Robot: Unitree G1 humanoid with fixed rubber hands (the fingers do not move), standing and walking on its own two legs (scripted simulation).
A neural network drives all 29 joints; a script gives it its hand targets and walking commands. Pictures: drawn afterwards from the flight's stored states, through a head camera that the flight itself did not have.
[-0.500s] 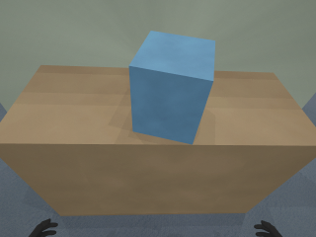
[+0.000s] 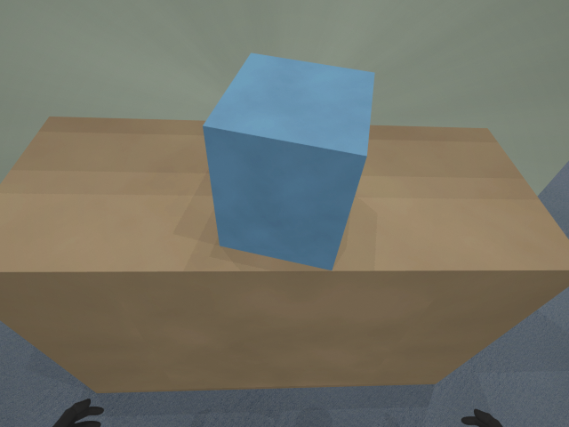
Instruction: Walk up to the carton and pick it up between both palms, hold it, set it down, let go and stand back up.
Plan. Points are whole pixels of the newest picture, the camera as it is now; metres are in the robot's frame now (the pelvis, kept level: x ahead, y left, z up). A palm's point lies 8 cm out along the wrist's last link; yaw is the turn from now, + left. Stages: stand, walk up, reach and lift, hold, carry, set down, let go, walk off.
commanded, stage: walk up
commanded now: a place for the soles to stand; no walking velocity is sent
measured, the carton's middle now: (292, 164) +0.50 -0.01 +0.10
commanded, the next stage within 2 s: none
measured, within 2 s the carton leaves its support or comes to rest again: neither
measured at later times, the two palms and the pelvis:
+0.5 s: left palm (96, 404) +0.18 +0.26 -0.09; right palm (507, 392) +0.20 -0.34 -0.07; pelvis +0.09 -0.04 -0.01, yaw +0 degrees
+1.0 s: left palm (95, 402) +0.18 +0.26 -0.08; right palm (506, 376) +0.22 -0.35 -0.07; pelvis +0.09 -0.04 +0.00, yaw +1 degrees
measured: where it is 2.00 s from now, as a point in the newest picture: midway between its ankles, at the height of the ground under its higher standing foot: outside the picture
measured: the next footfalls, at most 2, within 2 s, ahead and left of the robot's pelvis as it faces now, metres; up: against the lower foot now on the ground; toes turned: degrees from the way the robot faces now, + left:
left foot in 0.30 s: +0.18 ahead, +0.12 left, +0.00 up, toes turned +0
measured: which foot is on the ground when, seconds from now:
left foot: down 0.00-0.04, up 0.06-0.28, down 0.30-1.00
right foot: down 0.00-1.00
